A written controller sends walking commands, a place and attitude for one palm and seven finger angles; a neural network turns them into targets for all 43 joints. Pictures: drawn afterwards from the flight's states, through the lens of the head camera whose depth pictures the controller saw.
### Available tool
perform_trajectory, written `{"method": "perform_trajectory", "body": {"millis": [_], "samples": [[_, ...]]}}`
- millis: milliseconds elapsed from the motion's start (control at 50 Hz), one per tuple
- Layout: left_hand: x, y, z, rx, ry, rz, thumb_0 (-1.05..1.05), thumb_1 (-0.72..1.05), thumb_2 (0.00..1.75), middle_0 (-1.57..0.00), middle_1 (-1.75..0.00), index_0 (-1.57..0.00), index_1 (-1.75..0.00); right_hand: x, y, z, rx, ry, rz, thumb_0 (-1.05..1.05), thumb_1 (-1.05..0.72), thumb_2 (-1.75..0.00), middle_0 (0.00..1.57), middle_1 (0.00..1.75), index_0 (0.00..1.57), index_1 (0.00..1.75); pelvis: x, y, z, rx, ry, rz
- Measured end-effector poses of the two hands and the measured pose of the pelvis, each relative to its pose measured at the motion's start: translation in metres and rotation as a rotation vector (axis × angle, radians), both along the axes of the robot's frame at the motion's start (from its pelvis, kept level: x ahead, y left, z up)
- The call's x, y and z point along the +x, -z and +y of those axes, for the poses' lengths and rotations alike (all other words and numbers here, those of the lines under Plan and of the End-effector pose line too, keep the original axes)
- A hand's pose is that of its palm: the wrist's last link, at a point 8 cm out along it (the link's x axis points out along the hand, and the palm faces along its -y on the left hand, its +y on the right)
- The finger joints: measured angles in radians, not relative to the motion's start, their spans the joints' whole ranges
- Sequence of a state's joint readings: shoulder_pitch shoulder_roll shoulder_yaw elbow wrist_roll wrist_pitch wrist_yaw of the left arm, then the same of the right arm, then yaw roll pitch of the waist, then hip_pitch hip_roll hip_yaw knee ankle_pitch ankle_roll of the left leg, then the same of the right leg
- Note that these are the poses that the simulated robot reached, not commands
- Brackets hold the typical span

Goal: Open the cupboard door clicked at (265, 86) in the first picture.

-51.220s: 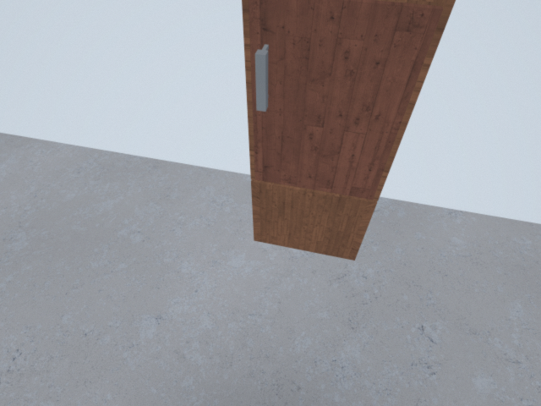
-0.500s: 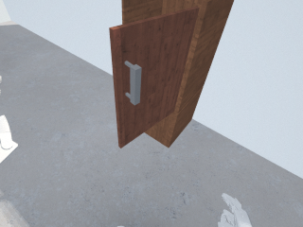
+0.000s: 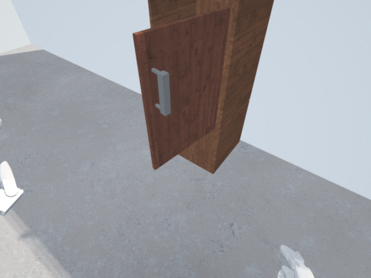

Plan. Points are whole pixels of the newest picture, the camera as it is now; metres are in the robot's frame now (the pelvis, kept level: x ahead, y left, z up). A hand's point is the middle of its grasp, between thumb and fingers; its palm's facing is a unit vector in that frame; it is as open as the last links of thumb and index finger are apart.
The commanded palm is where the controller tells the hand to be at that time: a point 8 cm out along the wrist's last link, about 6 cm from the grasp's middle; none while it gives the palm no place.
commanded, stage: stop stepping back and stand still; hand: left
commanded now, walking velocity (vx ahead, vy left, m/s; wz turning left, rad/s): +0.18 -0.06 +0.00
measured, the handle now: (160, 91) +0.67 +0.09 +0.07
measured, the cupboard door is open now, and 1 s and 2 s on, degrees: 80 80 80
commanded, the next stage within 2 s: let the arm hang, fingers relaxed in 0.54 s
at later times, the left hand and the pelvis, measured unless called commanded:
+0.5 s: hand (8, 208) +0.18 +0.26 +0.18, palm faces +0.47 -0.72 -0.50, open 7.4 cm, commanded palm +0.12 +0.30 +0.19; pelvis +0.00 -0.01 +0.01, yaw +3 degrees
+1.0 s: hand out of the picture +0.04 +0.18 -0.15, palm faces +0.06 -0.98 -0.21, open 7.1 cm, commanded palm none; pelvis -0.01 -0.01 +0.00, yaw +6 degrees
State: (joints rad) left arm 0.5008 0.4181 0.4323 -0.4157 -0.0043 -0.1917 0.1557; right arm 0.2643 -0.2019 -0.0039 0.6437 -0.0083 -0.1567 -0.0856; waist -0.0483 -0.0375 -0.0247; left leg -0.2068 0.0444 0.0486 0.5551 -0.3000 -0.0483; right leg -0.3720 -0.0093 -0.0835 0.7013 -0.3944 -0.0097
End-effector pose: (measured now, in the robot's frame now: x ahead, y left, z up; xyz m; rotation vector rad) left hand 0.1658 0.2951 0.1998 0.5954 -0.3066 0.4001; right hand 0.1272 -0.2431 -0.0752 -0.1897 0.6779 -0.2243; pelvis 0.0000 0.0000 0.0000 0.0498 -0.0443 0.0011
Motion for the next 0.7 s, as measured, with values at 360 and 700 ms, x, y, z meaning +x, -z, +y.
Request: {"method": "perform_trajectory", "body": {"millis": [360,700], "samples": [[-0.033,0.002,-0.001,-0.029,-0.072,0.051,0.01,0.89,0.90,-0.21,-0.30,-0.21,-0.30,0.005,-0.002,-0.002,-0.031,-0.112,0.074,0.01,-0.90,-0.89,0.21,0.30,0.20,0.30,-0.008,-0.011,-0.006,-0.028,-0.042,0.031],[-0.002,0.050,0.017,-0.050,-0.072,0.290,0.00,0.89,0.90,-0.21,-0.30,-0.20,-0.30,0.044,0.020,0.018,0.060,-0.196,0.109,0.01,-0.90,-0.89,0.20,0.30,0.20,0.30,0.003,-0.005,0.006,-0.056,-0.084,0.046]]}}
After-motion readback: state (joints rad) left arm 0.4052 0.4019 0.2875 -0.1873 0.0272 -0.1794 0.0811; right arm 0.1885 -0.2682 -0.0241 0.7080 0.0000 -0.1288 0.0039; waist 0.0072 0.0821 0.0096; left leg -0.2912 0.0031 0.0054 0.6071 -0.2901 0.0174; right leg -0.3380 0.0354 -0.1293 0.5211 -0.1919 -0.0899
